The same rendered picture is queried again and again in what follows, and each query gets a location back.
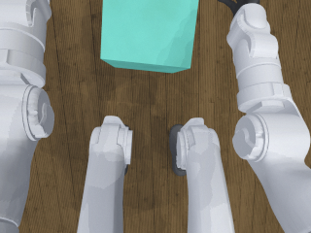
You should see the right robot hand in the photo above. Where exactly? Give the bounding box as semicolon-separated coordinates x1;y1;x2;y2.
218;0;260;17

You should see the robot left foot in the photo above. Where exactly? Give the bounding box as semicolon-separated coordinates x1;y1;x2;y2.
124;124;130;175

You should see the robot right thigh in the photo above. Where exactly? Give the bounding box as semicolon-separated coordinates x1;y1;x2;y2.
176;124;235;233

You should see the robot left upper arm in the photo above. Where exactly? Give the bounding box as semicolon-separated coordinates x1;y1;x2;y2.
0;84;54;233

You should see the right robot forearm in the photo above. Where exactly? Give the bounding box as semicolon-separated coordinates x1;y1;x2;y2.
226;3;311;147

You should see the robot right upper arm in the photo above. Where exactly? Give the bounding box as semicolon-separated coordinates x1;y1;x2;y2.
232;112;311;233

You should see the carton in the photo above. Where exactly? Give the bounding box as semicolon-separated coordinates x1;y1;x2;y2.
100;0;199;74

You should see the left robot forearm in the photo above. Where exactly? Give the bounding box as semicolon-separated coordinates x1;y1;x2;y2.
0;0;52;88

